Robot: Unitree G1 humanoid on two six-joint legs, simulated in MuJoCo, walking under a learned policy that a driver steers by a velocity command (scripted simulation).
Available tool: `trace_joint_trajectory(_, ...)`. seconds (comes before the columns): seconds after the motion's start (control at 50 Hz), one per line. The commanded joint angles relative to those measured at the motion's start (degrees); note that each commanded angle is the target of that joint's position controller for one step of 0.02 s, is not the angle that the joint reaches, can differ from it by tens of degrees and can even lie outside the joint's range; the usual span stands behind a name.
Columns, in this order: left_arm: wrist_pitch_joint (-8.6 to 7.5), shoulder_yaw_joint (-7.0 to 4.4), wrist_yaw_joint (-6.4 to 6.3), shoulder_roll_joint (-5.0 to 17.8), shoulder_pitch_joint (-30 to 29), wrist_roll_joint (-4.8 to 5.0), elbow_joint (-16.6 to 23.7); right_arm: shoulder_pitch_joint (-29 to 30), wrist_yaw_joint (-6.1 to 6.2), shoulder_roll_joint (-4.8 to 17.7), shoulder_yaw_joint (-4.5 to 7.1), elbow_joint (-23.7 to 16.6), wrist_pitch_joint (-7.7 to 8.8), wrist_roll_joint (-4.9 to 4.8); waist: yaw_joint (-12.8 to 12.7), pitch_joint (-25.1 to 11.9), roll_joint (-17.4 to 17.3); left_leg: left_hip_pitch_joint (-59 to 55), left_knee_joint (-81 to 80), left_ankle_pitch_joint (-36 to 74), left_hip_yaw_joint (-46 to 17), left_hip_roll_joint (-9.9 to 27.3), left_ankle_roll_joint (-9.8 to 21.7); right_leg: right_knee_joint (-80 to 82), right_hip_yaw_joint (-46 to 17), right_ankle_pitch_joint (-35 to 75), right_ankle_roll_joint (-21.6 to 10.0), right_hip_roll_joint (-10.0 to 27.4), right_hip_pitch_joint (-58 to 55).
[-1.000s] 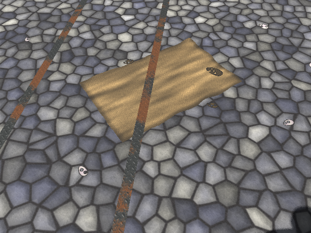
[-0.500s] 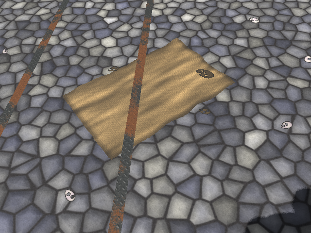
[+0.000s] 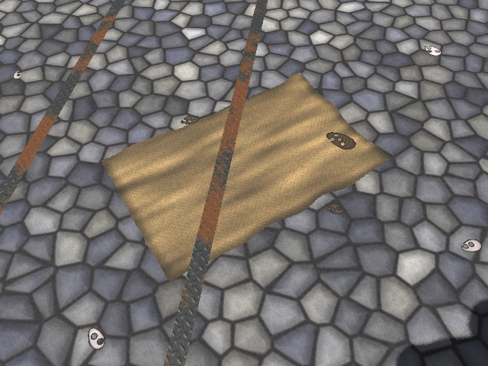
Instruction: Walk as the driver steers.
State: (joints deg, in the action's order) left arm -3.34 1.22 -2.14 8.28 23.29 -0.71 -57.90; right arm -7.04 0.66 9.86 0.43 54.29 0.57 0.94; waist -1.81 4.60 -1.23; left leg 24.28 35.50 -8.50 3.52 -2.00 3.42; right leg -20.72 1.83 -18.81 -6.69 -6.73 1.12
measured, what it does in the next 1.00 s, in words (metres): walks ahead: left foot, then right foot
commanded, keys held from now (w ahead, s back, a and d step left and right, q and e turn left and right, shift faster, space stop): w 1.00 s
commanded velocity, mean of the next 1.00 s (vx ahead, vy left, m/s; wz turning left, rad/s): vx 0.40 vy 0.00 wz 0.00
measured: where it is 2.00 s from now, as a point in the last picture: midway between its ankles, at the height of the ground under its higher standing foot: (272, 228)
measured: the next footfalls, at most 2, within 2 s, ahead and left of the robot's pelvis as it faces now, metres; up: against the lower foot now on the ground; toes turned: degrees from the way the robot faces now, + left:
left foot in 0.04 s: +0.12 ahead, +0.07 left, +0.00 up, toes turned +1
right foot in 0.44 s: +0.14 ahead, -0.13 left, +0.00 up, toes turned -3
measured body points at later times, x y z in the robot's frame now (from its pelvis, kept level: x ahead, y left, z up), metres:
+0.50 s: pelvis +0.10 -0.04 +0.01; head +0.10 -0.06 +0.46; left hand +0.13 +0.20 -0.13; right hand +0.12 -0.29 -0.15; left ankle +0.09 +0.07 -0.71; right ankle +0.10 -0.12 -0.74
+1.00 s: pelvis +0.35 -0.02 -0.01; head +0.39 -0.01 +0.43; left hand +0.26 +0.21 -0.16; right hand +0.50 -0.25 -0.14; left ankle +0.43 +0.04 -0.74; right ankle +0.16 -0.13 -0.65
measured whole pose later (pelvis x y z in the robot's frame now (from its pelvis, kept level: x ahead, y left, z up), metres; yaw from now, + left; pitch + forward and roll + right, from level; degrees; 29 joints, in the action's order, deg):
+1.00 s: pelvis +0.35 -0.02 -0.01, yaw -1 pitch +0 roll +0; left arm -4.9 -1.9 -0.5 9.4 26.4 -0.4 -62.6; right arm -3.5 -0.8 11.3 2.9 52.8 4.4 1.5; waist -2.2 4.3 0.8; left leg 23.5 33.0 -10.1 7.4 -2.7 6.8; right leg -61.0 0.2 -23.4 -4.4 -0.5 9.7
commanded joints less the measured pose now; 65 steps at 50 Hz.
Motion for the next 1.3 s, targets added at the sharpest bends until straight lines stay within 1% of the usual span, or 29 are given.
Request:
trace_joint_trajectory(0.02,-0.40,-1.38,-0.19,7.9,1.3,0.32,0.4,-9.6,1.11,4.7,0.98,1.8,1.16,-0.05,5.1,-4.0,4.3,-14.9,-9.5,7.6,-1.9,1.1,2.7,-8.0,-6.8,56.5,0.8,16.4,4.4)
trace_joint_trajectory(0.04,-0.63,-1.50,0.07,8.3,2.4,0.23,0.7,-14.0,1.45,7.5,1.77,3.1,1.69,0.24,5.5,-7.7,2.0,-23.4,-7.6,17.1,-7.0,5.6,4.6,-12.7,-6.2,42.6,1.1,14.3,8.4)
trace_joint_trajectory(0.06,-0.29,-1.11,0.35,5.5,7.9,0.40,0.0,-18.6,1.35,11.5,3.07,4.4,1.57,0.21,4.1,-11.4,-6.2,-32.9,-6.4,21.8,-17.3,14.8,11.6,-22.7,-2.9,14.0,1.6,8.8,17.7)
trace_joint_trajectory(0.08,0.83,-1.67,0.53,6.1,7.4,0.01,-0.6,-21.5,0.74,11.7,3.73,5.2,0.86,-0.83,7.2,-11.6,-10.7,-32.5,-14.6,5.4,-31.2,22.8,19.3,-35.1,2.4,-15.4,1.7,1.8,26.5)
trace_joint_trajectory(0.1,1.41,-2.84,0.94,9.1,1.5,-1.71,0.8,-19.8,0.06,9.5,3.28,5.0,0.74,-0.74,7.3,-5.2,-6.5,-25.0,-21.8,-17.5,-36.1,23.5,19.2,-43.2,-1.1,-21.3,1.2,3.6,31.5)
trace_joint_trajectory(0.12,1.45,-3.08,1.80,8.3,-2.2,-2.22,2.1,-14.4,-0.36,8.5,3.03,3.6,0.70,-0.43,5.1,0.0,-3.8,-17.3,-26.3,-32.3,-34.9,21.6,17.2,-43.0,-3.5,-15.5,0.8,5.8,32.5)
trace_joint_trajectory(0.14,1.36,-3.16,2.51,7.5,-3.8,-1.78,2.7,-10.7,-0.35,7.7,2.82,2.9,0.87,-0.23,2.9,3.0,-3.4,-11.1,-29.4,-33.0,-32.0,19.9,14.6,-40.3,-4.0,-10.8,1.0,7.3,31.1)
trace_joint_trajectory(0.18,1.42,-3.05,3.09,5.4,-1.6,-1.66,1.3,-8.2,-0.11,6.5,2.61,2.8,1.60,-0.29,-0.3,1.2,-2.6,-5.3,-31.1,-22.9,-23.0,15.2,10.3,-35.5,-2.2,-4.6,2.4,7.7,22.5)
trace_joint_trajectory(0.22,1.49,-2.83,3.08,3.7,-0.6,-1.44,0.5,-8.7,0.06,7.1,2.87,3.2,2.23,-0.30,-0.8,-1.1,-2.5,-4.0,-30.5,-17.1,-16.5,12.6,9.0,-30.2,-0.1,-3.0,3.2,7.0,17.9)
trace_joint_trajectory(0.34,1.41,-3.16,2.95,4.9,-7.3,-0.96,3.3,-13.0,-0.22,10.4,3.98,4.4,2.03,-0.39,1.6,-0.9,-4.7,-4.1,-29.8,-24.8,-15.5,14.0,9.5,-16.3,3.2,-2.0,4.1,6.6,15.2)
trace_joint_trajectory(0.42,0.20,-3.59,2.26,4.9,2.7,-0.83,-0.3,-10.0,-0.33,9.4,4.19,3.4,1.72,-0.61,-2.7,-0.2,-0.4,5.9,-19.4,-31.7,-12.5,10.5,7.1,-2.8,3.4,-2.2,2.7,5.4,-0.7)
trace_joint_trajectory(0.44,-0.50,-4.13,1.59,7.4,8.5,-1.26,-1.7,-6.8,-0.52,6.1,3.37,1.5,2.05,-0.37,-4.7,0.2,7.5,12.9,-6.6,-28.1,-7.6,6.4,4.9,5.9,-9.0,-11.9,1.1,14.2,-6.1)
trace_joint_trajectory(0.46,-0.74,-5.60,1.24,13.7,12.1,-0.85,-2.3,-5.1,-1.24,1.2,2.07,-1.0,2.66,-1.02,-5.0,0.6,19.7,23.1,8.7,-21.5,1.5,-0.9,2.2,17.4,-31.5,-29.5,-3.3,27.3,-9.1)
trace_joint_trajectory(0.48,-0.47,-5.56,1.21,12.4,9.2,-0.98,-2.1,-2.9,-1.51,6.2,3.10,-1.4,2.74,1.26,-3.2,4.8,10.3,23.9,15.9,-16.2,-3.1,2.5,2.8,18.0,-33.8,-30.3,-4.9,29.1,-2.5)
trace_joint_trajectory(0.5,-0.73,-5.16,1.45,11.1,4.8,-0.77,-0.6,-4.4,-2.25,6.3,3.35,-1.0,2.95,1.11,-0.1,4.2,7.9,21.7,17.6,-11.2,-4.9,3.9,2.8,17.5,-31.0,-26.2,-4.8,26.9,0.5)
trace_joint_trajectory(0.54,-1.74,-4.80,1.75,9.2,1.7,-0.03,0.5,-6.0,-2.97,6.1,3.45,0.4,3.20,1.03,2.1,2.1,5.6,18.5,18.8,-5.6,-4.1,5.1,1.3,18.0,-22.0,-13.3,-2.8,22.6,0.6)
trace_joint_trajectory(0.64,-3.01,-3.90,1.68,6.3,8.2,-0.14,-2.3,0.2,-3.08,4.0,3.05,-0.9,2.16,1.17,0.7,1.2,5.3,20.9,19.6,2.1,-1.1,5.8,-1.2,15.7,-11.4,9.9,-3.0,18.6,-2.0)
trace_joint_trajectory(0.8,-3.23,-3.49,1.19,7.0,12.0,-0.65,-4.2,14.1,-2.85,3.4,1.66,-6.5,2.24,0.21,-1.9,3.1,7.6,13.9,1.4,5.3,3.2,3.5,-0.2,12.5,-5.4,32.0,-3.7,18.0,-4.1)
trace_joint_trajectory(0.86,-3.06,-3.78,0.91,8.3,10.1,-0.78,-4.7,11.0,-2.19,4.8,2.08,-6.5,2.70,0.19,0.7,1.8,7.9,5.8,-3.0,1.4,4.0,1.4,3.0,6.6,-3.7,47.2,-2.8,19.3,-6.4)
trace_joint_trajectory(0.9,-2.70,-4.21,0.79,9.8,8.5,-0.52,-4.9,-2.7,-1.23,6.9,3.39,-2.2,3.55,0.12,6.5,-5.4,6.8,-10.2,-7.1,1.4,4.9,-2.1,5.4,-8.8,-1.6,59.0,-1.2,18.0,-5.9)
trace_joint_trajectory(0.92,-2.61,-4.09,0.89,9.6,7.7,-0.22,-4.4,-12.3,-0.59,9.2,4.44,0.7,4.12,0.93,10.1,-10.6,5.6,-24.4,-7.5,1.4,1.3,1.4,7.1,-20.9,-0.5,49.8,-0.4,16.2,2.3)
trace_joint_trajectory(0.94,-2.50,-3.19,1.34,5.6,10.1,0.78,-2.4,-20.6,-0.13,14.8,5.82,1.6,4.40,2.49,10.8,-19.0,-3.0,-40.1,-8.4,-7.8,-18.9,17.8,10.9,-40.7,2.1,23.5,1.0,11.3,17.6)
trace_joint_trajectory(0.96,-2.47,-3.70,1.75,4.7,13.8,1.70,-2.9,-20.0,-0.91,15.9,6.19,1.7,3.51,1.29,8.3,-23.9,-10.7,-44.9,-18.9,-10.2,-44.4,27.2,17.2,-57.2,-1.4,-10.7,1.9,2.2,30.6)
trace_joint_trajectory(0.98,-2.20,-4.56,1.70,7.7,8.5,0.52,-1.8,-13.4,-1.18,13.8,5.78,0.9,3.18,-0.14,6.1,-15.2,-4.3,-37.3,-21.0,-14.2,-38.4,24.3,15.7,-59.4,-5.1,-5.4,1.0,6.7,35.7)
trace_joint_trajectory(1.0,-2.46,-4.50,1.94,7.4,2.6,-0.04,-0.2,-8.4,-1.34,9.5,4.63,0.0,3.61,-0.49,5.1,-7.6,-1.1,-28.3,-22.6,-11.3,-29.9,22.1,14.0,-56.7,-4.5,-0.3,0.9,9.0,36.2)
trace_joint_trajectory(1.02,-2.48,-4.48,2.09,6.3,0.5,-0.25,0.2,-6.3,-1.41,6.6,3.84,0.2,4.16,-0.22,3.2,-3.6,0.9,-21.0,-24.5,-4.9,-23.8,19.2,12.0,-52.8,-4.3,2.5,0.9,10.9,33.6)
trace_joint_trajectory(1.06,-0.96,-4.42,2.72,4.4,1.6,-1.63,-0.1,-7.6,-0.90,3.5,2.71,2.0,5.01,-0.09,0.2,-2.4,-0.3,-14.5,-25.9,2.8,-16.1,15.2,9.4,-47.9,-4.2,3.5,1.9,12.4,28.1)
trace_joint_trajectory(1.12,0.51,-4.54,3.41,4.0,-1.1,-1.69,1.3,-12.3,-0.57,5.3,2.70,3.9,6.03,-0.30,-0.8,-1.4,-1.2,-13.9,-27.0,10.8,-11.4,13.5,9.3,-43.7,-2.3,5.6,3.1,12.6,30.0)
trace_joint_trajectory(1.3,0.74,-3.43,3.98,4.3,-23.2,-0.35,8.5,-22.7,-0.18,6.2,1.87,6.3,5.80,-0.30,4.3,1.8,-2.1,-22.4,-27.7,22.6,-5.7,11.4,6.5,-19.1,2.8,19.9,4.5,10.7,34.9)
Keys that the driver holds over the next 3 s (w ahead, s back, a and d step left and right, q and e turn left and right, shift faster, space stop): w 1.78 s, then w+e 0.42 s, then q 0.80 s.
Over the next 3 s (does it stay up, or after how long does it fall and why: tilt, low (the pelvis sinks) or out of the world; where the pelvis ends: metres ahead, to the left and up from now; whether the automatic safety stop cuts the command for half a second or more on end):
stays up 1.12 -0.01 0.00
